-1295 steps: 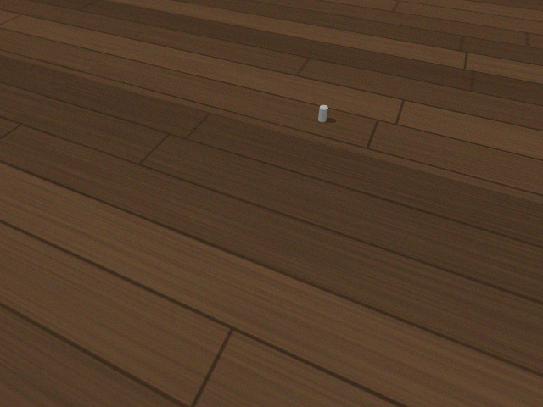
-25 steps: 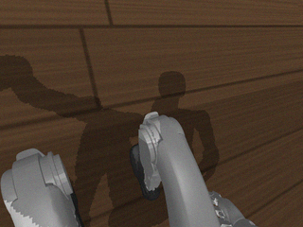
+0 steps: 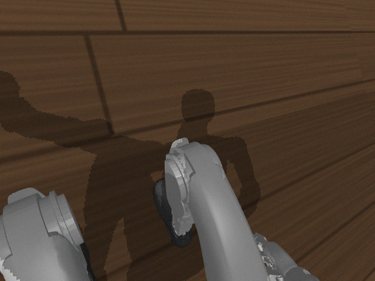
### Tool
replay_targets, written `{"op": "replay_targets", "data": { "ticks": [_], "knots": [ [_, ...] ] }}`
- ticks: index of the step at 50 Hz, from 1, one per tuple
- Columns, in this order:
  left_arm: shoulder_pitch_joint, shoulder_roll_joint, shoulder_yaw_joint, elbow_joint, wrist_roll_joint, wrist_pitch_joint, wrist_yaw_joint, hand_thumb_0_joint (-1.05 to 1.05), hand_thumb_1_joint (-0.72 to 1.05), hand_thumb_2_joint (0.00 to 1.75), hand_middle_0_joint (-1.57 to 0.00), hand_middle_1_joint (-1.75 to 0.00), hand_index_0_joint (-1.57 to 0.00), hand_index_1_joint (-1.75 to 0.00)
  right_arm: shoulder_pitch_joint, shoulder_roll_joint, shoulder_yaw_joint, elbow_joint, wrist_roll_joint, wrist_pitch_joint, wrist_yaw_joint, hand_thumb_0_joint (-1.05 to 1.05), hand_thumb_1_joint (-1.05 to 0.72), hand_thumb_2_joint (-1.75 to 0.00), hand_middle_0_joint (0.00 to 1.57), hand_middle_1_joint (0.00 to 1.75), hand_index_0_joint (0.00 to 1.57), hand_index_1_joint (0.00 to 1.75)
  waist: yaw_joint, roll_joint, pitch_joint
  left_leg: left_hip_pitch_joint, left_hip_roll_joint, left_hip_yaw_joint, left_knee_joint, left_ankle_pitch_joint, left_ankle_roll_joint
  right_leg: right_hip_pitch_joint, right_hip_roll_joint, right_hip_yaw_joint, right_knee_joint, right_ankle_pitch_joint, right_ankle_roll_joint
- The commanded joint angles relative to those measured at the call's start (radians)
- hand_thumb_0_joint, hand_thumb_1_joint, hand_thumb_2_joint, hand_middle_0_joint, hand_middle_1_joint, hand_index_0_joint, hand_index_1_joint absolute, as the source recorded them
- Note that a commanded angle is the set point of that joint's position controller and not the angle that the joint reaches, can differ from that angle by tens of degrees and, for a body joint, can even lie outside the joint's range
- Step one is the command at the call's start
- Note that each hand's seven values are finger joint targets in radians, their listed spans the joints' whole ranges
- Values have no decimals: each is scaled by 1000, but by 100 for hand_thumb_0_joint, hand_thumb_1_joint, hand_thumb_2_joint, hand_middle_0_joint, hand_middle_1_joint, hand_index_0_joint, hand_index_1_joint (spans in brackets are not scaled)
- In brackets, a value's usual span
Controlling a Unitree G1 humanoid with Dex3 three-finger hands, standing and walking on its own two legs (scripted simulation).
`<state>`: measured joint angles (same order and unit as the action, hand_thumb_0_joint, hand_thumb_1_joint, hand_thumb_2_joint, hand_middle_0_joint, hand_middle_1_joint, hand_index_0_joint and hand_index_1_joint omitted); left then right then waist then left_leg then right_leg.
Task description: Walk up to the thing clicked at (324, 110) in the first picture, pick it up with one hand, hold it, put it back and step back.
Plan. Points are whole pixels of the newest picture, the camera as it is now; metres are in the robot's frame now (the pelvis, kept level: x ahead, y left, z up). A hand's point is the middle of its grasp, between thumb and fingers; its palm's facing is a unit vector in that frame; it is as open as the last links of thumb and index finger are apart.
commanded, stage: rest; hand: left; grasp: from above
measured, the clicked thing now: out of the picture +0.50 +0.34 -0.27
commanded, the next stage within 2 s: open in 0.04 s
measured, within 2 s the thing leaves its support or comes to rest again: neither
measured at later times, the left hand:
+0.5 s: hand out of the picture +0.48 +0.34 -0.22, palm faces -0.44 -0.12 -0.89, open 8.3 cm
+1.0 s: hand out of the picture +0.48 +0.34 -0.22, palm faces -0.45 -0.12 -0.89, open 10.9 cm
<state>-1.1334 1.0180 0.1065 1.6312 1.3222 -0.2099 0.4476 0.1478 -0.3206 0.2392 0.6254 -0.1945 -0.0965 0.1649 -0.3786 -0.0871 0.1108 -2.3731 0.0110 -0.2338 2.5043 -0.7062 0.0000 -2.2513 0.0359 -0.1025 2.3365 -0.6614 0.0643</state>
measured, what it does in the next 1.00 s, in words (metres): stands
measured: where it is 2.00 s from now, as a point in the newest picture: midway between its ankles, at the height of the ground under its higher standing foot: (132, 248)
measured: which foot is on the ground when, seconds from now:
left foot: down 0.00-1.00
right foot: down 0.00-1.00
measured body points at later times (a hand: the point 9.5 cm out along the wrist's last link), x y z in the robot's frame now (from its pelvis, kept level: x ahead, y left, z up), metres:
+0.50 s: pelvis +0.00 +0.00 +0.00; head +0.27 +0.12 +0.33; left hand +0.49 +0.35 -0.17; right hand +0.04 -0.26 -0.05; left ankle +0.06 +0.13 -0.28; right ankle +0.12 -0.14 -0.28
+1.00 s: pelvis +0.00 +0.00 +0.00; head +0.27 +0.13 +0.33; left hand +0.50 +0.35 -0.17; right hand +0.05 -0.26 -0.05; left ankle +0.06 +0.13 -0.28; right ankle +0.12 -0.14 -0.28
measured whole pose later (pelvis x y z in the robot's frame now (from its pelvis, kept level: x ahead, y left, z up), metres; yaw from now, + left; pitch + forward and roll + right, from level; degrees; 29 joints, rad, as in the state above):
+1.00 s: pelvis +0.00 +0.00 +0.00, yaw -1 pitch +30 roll -15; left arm -1.13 1.05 0.09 1.61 1.30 -0.20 0.43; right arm 0.13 -0.34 0.28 0.59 -0.20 -0.11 0.17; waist -0.38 -0.10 0.13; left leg -2.37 0.01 -0.26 2.51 -0.70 0.00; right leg -2.24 0.04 -0.12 2.33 -0.65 0.07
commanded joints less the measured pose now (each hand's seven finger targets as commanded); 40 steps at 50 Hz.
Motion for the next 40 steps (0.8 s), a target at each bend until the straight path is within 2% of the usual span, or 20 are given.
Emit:
{"op": "replay_targets", "data": {
  "ticks": [1,4,5,6,7,8,9,11,12,16,17,18,20,23,25,29,31,35,37,40],
  "knots": [
    [-294,237,1,-129,-7,-8,40,0,88,44,-113,-53,-120,-47,213,-313,-86,17,0,-3,-13,0,-91,-90,20,30,20,30,-47,503,-666,560,17,110,-252,242,11,339,33,-135,-182,267,-87],
    [-294,234,-2,-94,-8,-7,41,0,88,42,-113,-53,-120,-46,213,-327,-83,19,-2,-9,-14,0,-91,-90,20,30,20,30,-57,493,-603,536,17,101,-249,228,6,293,30,-143,-181,249,-92],
    [-294,245,2,-98,-10,-11,48,0,87,44,-113,-54,-119,-47,204,-327,-79,12,-5,-8,-15,0,-91,-90,20,30,20,30,-53,501,-621,552,20,95,-262,228,4,307,32,-149,-183,248,-91],
    [-303,236,-4,-89,-5,-11,45,0,89,44,-113,-55,-120,-48,211,-334,-77,10,-5,-9,-15,0,-91,-90,20,30,20,30,-68,501,-594,554,20,88,-260,226,2,284,29,-152,-176,246,-92],
    [-301,243,-1,-89,-8,-15,46,0,88,41,-112,-54,-120,-46,200,-332,-76,5,-4,-9,-15,0,-90,-90,20,30,20,30,-59,505,-604,562,22,80,-273,214,0,284,30,-154,-175,236,-91],
    [-293,232,-14,-86,-1,-13,45,0,80,48,-104,-55,-112,-49,204,-324,-72,11,-6,-12,-14,0,-90,-90,20,30,20,30,-59,516,-605,562,22,88,-263,213,3,294,32,-149,-176,241,-89],
    [-309,251,-4,-104,-4,-16,53,0,72,46,-96,-55,-104,-49,205,-328,-70,11,-8,-11,-15,0,-90,-90,20,30,20,30,-56,510,-630,558,22,88,-262,216,4,314,32,-150,-180,248,-87],
    [-303,245,-12,-86,-2,-15,53,0,56,44,-85,-56,-91,-50,204,-329,-69,4,-5,-16,-13,0,-90,-90,20,30,20,30,-61,506,-598,543,20,90,-258,202,5,293,32,-149,-177,235,-89],
    [-309,263,-4,-97,-2,-17,58,0,48,45,-81,-57,-87,-51,199,-329,-68,3,-8,-16,-15,0,-90,-90,20,30,20,30,-52,511,-620,549,22,89,-264,202,5,306,32,-151,-184,239,-87],
    [-310,250,-15,-93,-5,-10,58,0,30,53,-72,-61,-76,-57,205,-325,-62,5,-8,-25,-11,0,-90,-90,20,30,20,30,-63,513,-610,535,22,96,-251,206,10,318,37,-146,-184,245,-85],
    [-317,276,4,-99,-7,-11,62,0,28,53,-71,-61,-75,-57,210,-335,-64,2,-10,-24,-11,0,-90,-90,20,30,20,30,-65,503,-624,535,23,90,-251,218,7,330,35,-152,-185,253,-85],
    [-292,277,4,-87,-8,-7,64,0,25,55,-69,-61,-72,-58,203,-340,-63,-1,-10,-24,-13,0,-90,-90,20,30,20,30,-53,501,-614,529,21,92,-248,223,5,322,33,-152,-184,254,-88],
    [-298,258,-5,-94,-16,-6,58,0,21,58,-65,-65,-68,-62,204,-333,-60,1,-11,-26,-12,0,-90,-90,20,30,20,30,-61,515,-631,553,25,88,-250,230,3,328,35,-153,-180,261,-88],
    [-287,271,1,-92,-15,-4,47,0,17,60,-61,-71,-65,-67,203,-340,-60,-4,-14,-28,-11,0,-90,-90,20,30,20,30,-65,516,-610,542,24,88,-249,213,3,318,34,-155,-182,242,-89],
    [-290,301,16,-102,-16,-5,47,0,16,62,-60,-74,-64,-69,196,-348,-61,-6,-13,-25,-14,0,-90,-90,20,30,20,30,-53,517,-609,524,24,88,-251,196,2,318,35,-155,-185,226,-94],
    [-292,283,0,-142,-17,-7,38,0,9,66,-54,-78,-58,-74,192,-341,-58,-7,-15,-22,-14,0,-90,-90,20,30,20,30,-53,534,-634,544,24,93,-244,229,0,341,37,-155,-185,254,-94],
    [-276,284,0,-144,-21,-7,39,0,6,66,-48,-83,-54,-78,189,-337,-61,-6,-10,-19,-13,0,-90,-90,20,30,20,30,-38,551,-650,574,27,84,-259,235,-4,331,37,-157,-178,260,-93],
    [-261,279,10,-129,-14,2,31,0,-1,68,-44,-84,-48,-79,202,-349,-67,-5,-11,-19,-9,0,-90,-90,20,30,20,30,-56,530,-612,553,25,91,-240,249,-1,317,35,-154,-182,266,-95],
    [-268,276,3,-158,-26,2,33,0,-3,69,-41,-84,-46,-80,191,-336,-60,-10,-9,-17,-8,0,-90,-90,20,30,20,30,-37,532,-644,555,24,92,-247,260,0,347,36,-152,-185,278,-95],
    [-243,269,4,-151,-27,4,31,0,-7,75,-39,-88,-43,-84,197,-340,-63,-15,-9,-16,-6,0,-90,-90,20,30,20,30,-41,544,-650,581,26,87,-257,287,-5,348,34,-156,-177,295,-93]
  ]
}}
